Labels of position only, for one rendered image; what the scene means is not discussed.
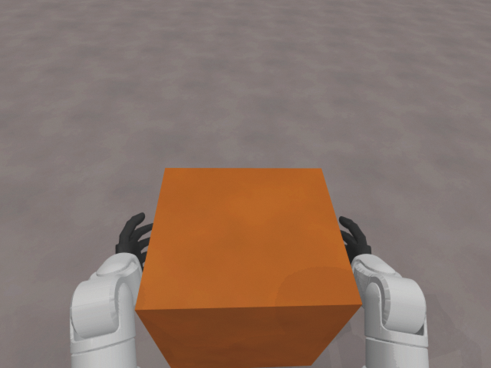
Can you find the left robot forearm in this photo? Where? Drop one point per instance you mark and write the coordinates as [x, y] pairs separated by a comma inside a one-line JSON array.
[[102, 324]]

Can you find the robot left hand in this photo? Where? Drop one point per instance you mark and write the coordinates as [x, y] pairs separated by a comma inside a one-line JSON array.
[[128, 241]]

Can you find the carton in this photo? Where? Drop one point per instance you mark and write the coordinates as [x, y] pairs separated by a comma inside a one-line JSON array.
[[245, 268]]

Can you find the robot right hand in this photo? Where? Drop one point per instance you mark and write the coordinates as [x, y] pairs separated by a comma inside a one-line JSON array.
[[356, 244]]

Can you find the right robot forearm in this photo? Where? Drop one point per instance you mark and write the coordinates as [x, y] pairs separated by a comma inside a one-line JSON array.
[[395, 321]]

